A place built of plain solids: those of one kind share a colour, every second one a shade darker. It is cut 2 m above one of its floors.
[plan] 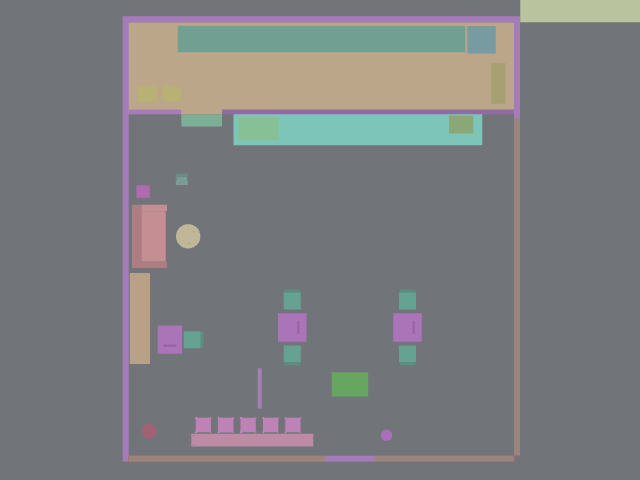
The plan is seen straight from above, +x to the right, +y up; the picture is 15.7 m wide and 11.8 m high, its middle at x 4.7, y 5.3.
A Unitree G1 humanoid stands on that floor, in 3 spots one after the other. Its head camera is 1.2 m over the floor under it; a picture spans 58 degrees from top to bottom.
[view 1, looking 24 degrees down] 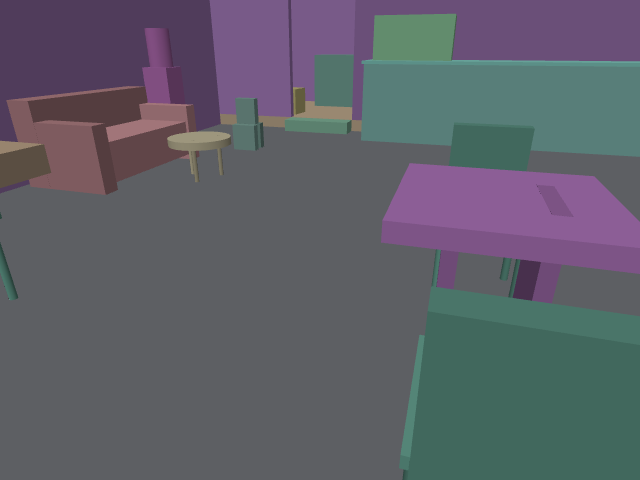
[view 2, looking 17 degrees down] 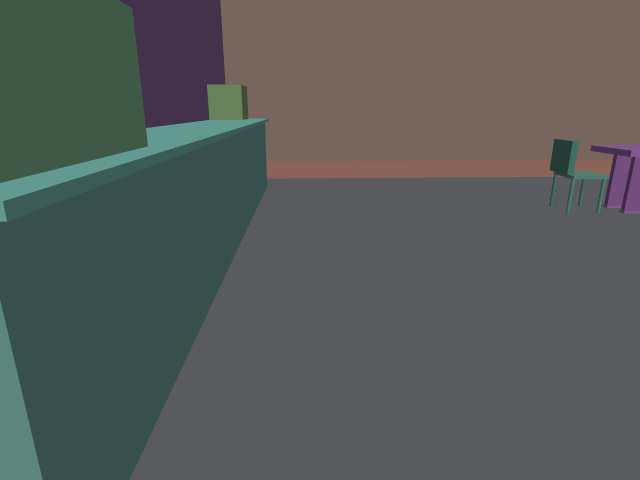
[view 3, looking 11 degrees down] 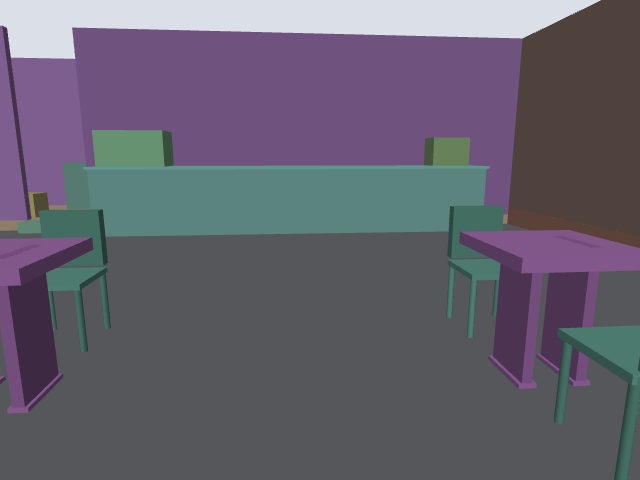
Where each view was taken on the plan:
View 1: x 3.83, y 1.65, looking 107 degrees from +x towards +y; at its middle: ground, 2.95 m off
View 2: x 1.79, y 7.09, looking -2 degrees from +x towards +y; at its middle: ground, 4.10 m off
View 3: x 5.44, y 1.00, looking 85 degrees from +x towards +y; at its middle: ground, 6.29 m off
